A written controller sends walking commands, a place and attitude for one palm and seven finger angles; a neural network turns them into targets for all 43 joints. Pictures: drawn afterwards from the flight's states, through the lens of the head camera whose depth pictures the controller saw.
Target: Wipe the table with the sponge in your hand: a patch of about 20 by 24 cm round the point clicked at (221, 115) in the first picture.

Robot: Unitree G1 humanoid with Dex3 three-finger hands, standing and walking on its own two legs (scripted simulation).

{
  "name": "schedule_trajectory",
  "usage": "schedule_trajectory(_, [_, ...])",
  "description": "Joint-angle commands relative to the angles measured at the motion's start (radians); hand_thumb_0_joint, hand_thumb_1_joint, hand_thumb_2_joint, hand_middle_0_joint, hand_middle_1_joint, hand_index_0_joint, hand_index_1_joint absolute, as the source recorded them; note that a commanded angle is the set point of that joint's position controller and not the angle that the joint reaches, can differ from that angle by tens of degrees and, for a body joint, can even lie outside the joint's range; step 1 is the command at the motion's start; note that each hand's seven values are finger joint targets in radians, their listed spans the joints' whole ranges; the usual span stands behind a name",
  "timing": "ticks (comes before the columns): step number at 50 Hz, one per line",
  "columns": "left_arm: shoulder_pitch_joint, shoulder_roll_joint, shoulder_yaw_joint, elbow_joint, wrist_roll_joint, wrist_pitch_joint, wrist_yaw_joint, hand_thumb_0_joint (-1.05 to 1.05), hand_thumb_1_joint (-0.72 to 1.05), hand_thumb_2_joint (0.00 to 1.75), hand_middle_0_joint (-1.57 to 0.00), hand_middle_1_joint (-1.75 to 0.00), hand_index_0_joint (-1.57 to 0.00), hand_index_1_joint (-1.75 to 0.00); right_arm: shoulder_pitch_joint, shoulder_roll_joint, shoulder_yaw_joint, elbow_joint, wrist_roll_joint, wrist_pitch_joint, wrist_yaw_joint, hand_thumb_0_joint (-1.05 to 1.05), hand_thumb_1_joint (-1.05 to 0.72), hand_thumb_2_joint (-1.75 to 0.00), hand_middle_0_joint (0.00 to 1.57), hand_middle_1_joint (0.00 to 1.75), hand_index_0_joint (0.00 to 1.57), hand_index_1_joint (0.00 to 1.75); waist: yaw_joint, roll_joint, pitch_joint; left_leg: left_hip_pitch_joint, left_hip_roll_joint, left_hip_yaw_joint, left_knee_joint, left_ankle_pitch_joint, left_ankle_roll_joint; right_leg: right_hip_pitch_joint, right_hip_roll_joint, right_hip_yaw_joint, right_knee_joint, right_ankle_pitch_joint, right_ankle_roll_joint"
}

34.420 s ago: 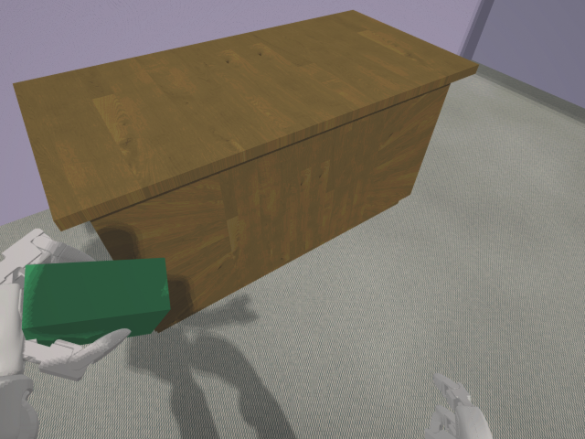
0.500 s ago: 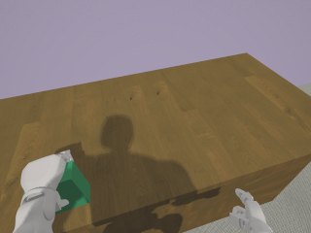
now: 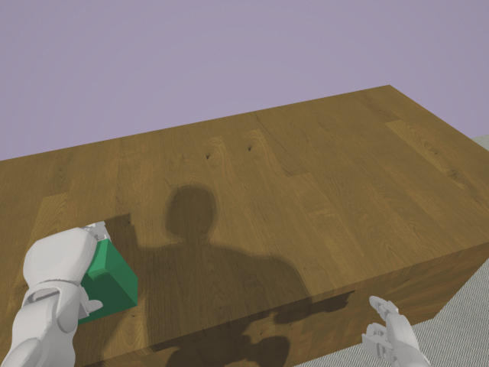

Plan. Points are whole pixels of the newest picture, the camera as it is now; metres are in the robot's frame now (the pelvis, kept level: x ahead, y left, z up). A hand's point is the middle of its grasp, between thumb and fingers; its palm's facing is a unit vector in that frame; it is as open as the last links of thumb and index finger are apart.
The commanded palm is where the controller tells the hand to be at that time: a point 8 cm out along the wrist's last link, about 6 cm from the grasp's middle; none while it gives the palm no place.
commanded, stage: lift the sponge slowly off the table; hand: left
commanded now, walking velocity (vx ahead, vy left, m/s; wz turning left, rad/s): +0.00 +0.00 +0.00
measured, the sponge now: (96, 289) +0.20 +0.29 +0.04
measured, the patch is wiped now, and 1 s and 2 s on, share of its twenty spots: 1.00 1.00 1.00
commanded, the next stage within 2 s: bring the sponge back beside the body in 0.96 s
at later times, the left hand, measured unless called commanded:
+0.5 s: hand (84, 253) +0.21 +0.28 +0.12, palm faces +0.10 -0.11 -0.99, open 9.9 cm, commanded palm +0.18 +0.29 +0.19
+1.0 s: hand (74, 238) +0.22 +0.29 +0.14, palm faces +0.14 -0.10 -0.99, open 9.9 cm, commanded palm +0.17 +0.29 +0.21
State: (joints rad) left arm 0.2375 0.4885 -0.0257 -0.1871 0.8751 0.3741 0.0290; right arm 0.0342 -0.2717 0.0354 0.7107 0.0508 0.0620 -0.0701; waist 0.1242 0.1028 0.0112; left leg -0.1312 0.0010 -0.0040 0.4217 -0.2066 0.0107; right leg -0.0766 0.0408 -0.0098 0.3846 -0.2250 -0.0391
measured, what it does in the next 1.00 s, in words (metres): stands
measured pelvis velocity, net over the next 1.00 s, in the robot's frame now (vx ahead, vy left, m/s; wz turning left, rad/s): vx -0.01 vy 0.00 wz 0.00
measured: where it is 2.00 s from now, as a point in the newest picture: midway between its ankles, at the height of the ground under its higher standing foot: outside the picture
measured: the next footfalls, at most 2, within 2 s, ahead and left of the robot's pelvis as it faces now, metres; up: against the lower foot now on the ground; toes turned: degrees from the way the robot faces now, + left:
none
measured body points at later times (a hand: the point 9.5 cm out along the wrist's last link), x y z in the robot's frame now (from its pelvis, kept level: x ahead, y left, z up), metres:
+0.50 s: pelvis -0.01 +0.00 +0.00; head -0.03 -0.04 +0.45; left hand +0.20 +0.29 +0.17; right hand +0.24 -0.21 -0.08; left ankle +0.02 +0.11 -0.74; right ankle +0.00 -0.10 -0.74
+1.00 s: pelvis -0.01 +0.00 +0.00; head -0.04 -0.05 +0.45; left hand +0.21 +0.29 +0.20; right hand +0.23 -0.21 -0.08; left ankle +0.02 +0.11 -0.74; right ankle +0.00 -0.10 -0.74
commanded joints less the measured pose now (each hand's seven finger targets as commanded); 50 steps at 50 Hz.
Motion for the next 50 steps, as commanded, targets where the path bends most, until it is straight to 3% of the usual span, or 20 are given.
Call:
schedule_trajectory(1, [-0.211,0.247,0.171,-0.236,0.036,-0.013,0.048,0.00,0.10,1.30,-1.20,-1.60,-1.20,-1.60,-0.278,-0.090,-0.030,-0.215,-0.004,-0.084,-0.003,0.00,-0.90,-0.90,0.20,0.30,0.20,0.30,0.011,-0.021,-0.170,0.080,-0.029,-0.090,-0.032,0.176,0.038,-0.019,-0.016,0.127,-0.077,0.110,-0.047])
schedule_trajectory(2, [-0.207,0.219,0.146,-0.220,0.033,-0.005,0.042,0.00,0.10,1.30,-1.20,-1.60,-1.20,-1.60,-0.278,-0.093,-0.029,-0.215,-0.007,-0.079,-0.003,0.00,-0.90,-0.90,0.20,0.30,0.20,0.30,0.013,-0.034,-0.158,0.076,-0.029,-0.088,-0.032,0.184,0.039,-0.021,-0.017,0.120,-0.078,0.128,-0.047])
schedule_trajectory(4, [-0.248,0.262,0.179,-0.264,0.029,-0.004,0.042,0.00,0.10,1.30,-1.20,-1.60,-1.20,-1.60,-0.297,-0.098,-0.029,-0.218,-0.003,-0.079,-0.003,0.00,-0.90,-0.90,0.20,0.30,0.20,0.30,0.009,-0.026,-0.158,0.075,-0.023,-0.094,-0.048,0.156,0.036,-0.022,-0.012,0.142,-0.079,0.089,-0.050])
schedule_trajectory(8, [-0.194,0.212,0.137,-0.273,0.030,0.018,0.032,0.00,0.10,1.30,-1.20,-1.60,-1.20,-1.60,-0.291,-0.090,-0.029,-0.221,-0.003,-0.074,0.007,0.00,-0.90,-0.90,0.20,0.30,0.20,0.30,0.016,-0.018,-0.171,0.075,-0.023,-0.094,-0.044,0.201,0.034,-0.008,-0.017,0.116,-0.067,0.137,-0.047])
schedule_trajectory(14, [-0.274,0.283,0.181,-0.291,0.028,0.054,0.022,0.00,0.10,1.30,-1.20,-1.60,-1.20,-1.60,-0.322,-0.099,-0.022,-0.223,0.001,-0.067,0.005,0.00,-0.90,-0.90,0.20,0.30,0.20,0.30,0.014,-0.036,-0.149,0.059,-0.020,-0.095,-0.056,0.148,0.035,-0.022,-0.015,0.146,-0.078,0.072,-0.049])
schedule_trajectory(18, [-0.342,0.241,0.120,-0.260,0.036,0.064,0.007,0.00,0.10,1.30,-1.20,-1.60,-1.20,-1.60,-0.315,-0.093,-0.018,-0.218,0.006,-0.068,0.000,0.00,-0.90,-0.90,0.20,0.30,0.20,0.30,0.007,-0.014,-0.168,0.066,-0.024,-0.095,-0.062,0.136,0.035,-0.028,-0.017,0.124,-0.079,0.056,-0.046])
schedule_trajectory(20, [-0.345,0.243,0.122,-0.310,0.029,0.058,0.001,0.00,0.10,1.30,-1.20,-1.60,-1.20,-1.60,-0.321,-0.088,-0.015,-0.241,0.002,-0.083,-0.001,0.00,-0.90,-0.90,0.20,0.30,0.20,0.30,0.024,0.003,-0.203,0.075,-0.027,-0.096,-0.051,0.153,0.040,-0.003,-0.019,0.118,-0.066,0.075,-0.054])
schedule_trajectory(22, [-0.292,0.251,0.138,-0.258,0.028,0.069,-0.007,0.00,0.10,1.30,-1.20,-1.60,-1.20,-1.60,-0.313,-0.093,-0.015,-0.224,0.000,-0.076,0.001,0.00,-0.90,-0.90,0.20,0.30,0.20,0.30,0.022,-0.038,-0.176,0.065,-0.024,-0.098,-0.052,0.172,0.035,-0.011,-0.019,0.124,-0.070,0.096,-0.051])
schedule_trajectory(24, [-0.325,0.306,0.185,-0.300,0.020,0.068,-0.006,0.00,0.10,1.30,-1.20,-1.60,-1.20,-1.60,-0.329,-0.098,-0.016,-0.227,0.003,-0.074,0.003,0.00,-0.90,-0.90,0.20,0.30,0.20,0.30,0.018,-0.032,-0.179,0.058,-0.022,-0.101,-0.057,0.150,0.033,-0.007,-0.017,0.153,-0.070,0.072,-0.052])
schedule_trajectory(25, [-0.328,0.270,0.154,-0.283,0.019,0.078,-0.013,0.00,0.10,1.30,-1.20,-1.60,-1.20,-1.60,-0.321,-0.093,-0.011,-0.239,0.000,-0.073,0.002,0.00,-0.90,-0.90,0.20,0.30,0.20,0.30,0.026,-0.038,-0.184,0.048,-0.025,-0.094,-0.050,0.150,0.036,-0.004,-0.024,0.128,-0.065,0.075,-0.051])
schedule_trajectory(27, [-0.316,0.288,0.172,-0.251,0.017,0.087,-0.017,0.00,0.10,1.30,-1.20,-1.60,-1.20,-1.60,-0.319,-0.098,-0.012,-0.229,0.002,-0.067,0.005,0.00,-0.90,-0.90,0.20,0.30,0.20,0.30,0.024,-0.055,-0.170,0.045,-0.025,-0.095,-0.046,0.158,0.032,-0.015,-0.025,0.139,-0.069,0.090,-0.048])
schedule_trajectory(29, [-0.327,0.332,0.209,-0.315,0.008,0.087,-0.016,0.00,0.10,1.30,-1.20,-1.60,-1.20,-1.60,-0.337,-0.101,-0.013,-0.233,0.005,-0.067,0.007,0.00,-0.90,-0.90,0.20,0.30,0.20,0.30,0.026,0.002,-0.195,0.052,-0.025,-0.098,-0.049,0.155,0.031,-0.001,-0.022,0.163,-0.062,0.085,-0.053])
schedule_trajectory(32, [-0.324,0.273,0.154,-0.281,0.001,0.096,-0.032,0.00,0.10,1.30,-1.20,-1.60,-1.20,-1.60,-0.323,-0.094,-0.009,-0.237,0.007,-0.067,0.006,0.00,-0.90,-0.90,0.20,0.30,0.20,0.30,0.021,-0.030,-0.174,0.052,-0.024,-0.097,-0.046,0.157,0.033,-0.025,-0.024,0.134,-0.066,0.083,-0.047])
schedule_trajectory(34, [-0.359,0.327,0.195,-0.323,-0.006,0.089,-0.032,0.00,0.10,1.30,-1.20,-1.60,-1.20,-1.60,-0.333,-0.100,-0.011,-0.238,0.008,-0.075,0.004,0.00,-0.90,-0.90,0.20,0.30,0.20,0.30,0.015,-0.016,-0.184,0.054,-0.021,-0.100,-0.040,0.152,0.032,-0.021,-0.024,0.166,-0.063,0.084,-0.053])
schedule_trajectory(35, [-0.356,0.295,0.166,-0.317,-0.005,0.093,-0.040,0.00,0.10,1.30,-1.20,-1.60,-1.20,-1.60,-0.322,-0.095,-0.007,-0.251,0.004,-0.075,0.003,0.00,-0.90,-0.90,0.20,0.30,0.20,0.30,0.022,-0.034,-0.202,0.048,-0.025,-0.098,-0.033,0.162,0.035,-0.006,-0.029,0.137,-0.052,0.100,-0.051])
schedule_trajectory(37, [-0.319,0.320,0.194,-0.284,-0.004,0.096,-0.045,0.00,0.10,1.30,-1.20,-1.60,-1.20,-1.60,-0.316,-0.100,-0.008,-0.238,0.006,-0.069,0.004,0.00,-0.90,-0.90,0.20,0.30,0.20,0.30,0.022,-0.054,-0.181,0.041,-0.026,-0.099,-0.031,0.164,0.033,-0.020,-0.030,0.144,-0.057,0.104,-0.045])
schedule_trajectory(42, [-0.385,0.306,0.170,-0.291,-0.007,0.094,-0.049,0.00,0.10,1.30,-1.20,-1.60,-1.20,-1.60,-0.319,-0.095,-0.005,-0.240,0.009,-0.076,-0.004,0.00,-0.90,-0.90,0.20,0.30,0.20,0.30,0.019,-0.017,-0.177,0.048,-0.023,-0.102,-0.039,0.142,0.031,-0.041,-0.030,0.140,-0.065,0.060,-0.048])
schedule_trajectory(44, [-0.436,0.348,0.200,-0.315,-0.013,0.089,-0.045,0.00,0.10,1.30,-1.20,-1.60,-1.20,-1.60,-0.333,-0.097,-0.005,-0.242,0.012,-0.083,-0.009,0.00,-0.90,-0.90,0.20,0.30,0.20,0.30,0.013,-0.024,-0.175,0.045,-0.020,-0.105,-0.044,0.112,0.029,-0.044,-0.027,0.168,-0.068,0.028,-0.052])
schedule_trajectory(47, [-0.391,0.312,0.176,-0.238,-0.010,0.104,-0.055,0.00,0.10,1.30,-1.20,-1.60,-1.20,-1.60,-0.312,-0.099,-0.005,-0.239,0.009,-0.077,-0.008,0.00,-0.90,-0.90,0.20,0.30,0.20,0.30,0.021,-0.059,-0.177,0.032,-0.022,-0.099,-0.038,0.128,0.028,-0.037,-0.035,0.143,-0.061,0.057,-0.048])
schedule_trajectory(50, [-0.361,0.330,0.195,-0.317,-0.016,0.102,-0.060,0.00,0.10,1.30,-1.20,-1.60,-1.20,-1.60,-0.325,-0.097,-0.006,-0.259,0.007,-0.078,0.000,0.00,-0.90,-0.90,0.20,0.30,0.20,0.30,0.035,-0.006,-0.231,0.031,-0.025,-0.099,-0.025,0.158,0.030,0.004,-0.038,0.144,-0.032,0.102,-0.054])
